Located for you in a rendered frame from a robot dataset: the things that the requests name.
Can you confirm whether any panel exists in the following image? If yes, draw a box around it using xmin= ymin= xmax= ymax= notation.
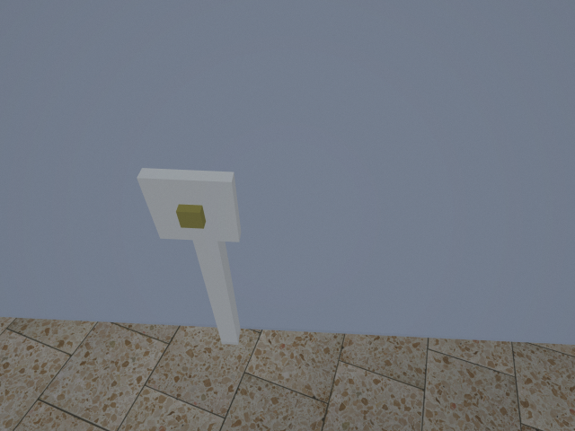
xmin=137 ymin=168 xmax=241 ymax=345

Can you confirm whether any button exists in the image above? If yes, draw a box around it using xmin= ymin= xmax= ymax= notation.
xmin=176 ymin=205 xmax=206 ymax=229

